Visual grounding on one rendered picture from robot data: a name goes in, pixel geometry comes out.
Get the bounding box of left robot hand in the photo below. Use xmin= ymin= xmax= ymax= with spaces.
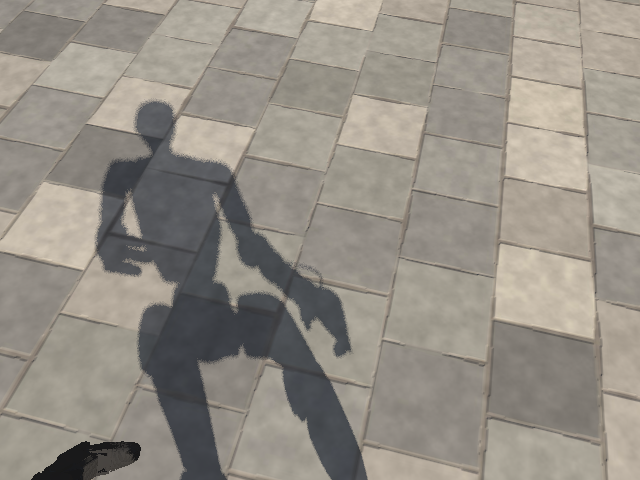
xmin=31 ymin=441 xmax=141 ymax=480

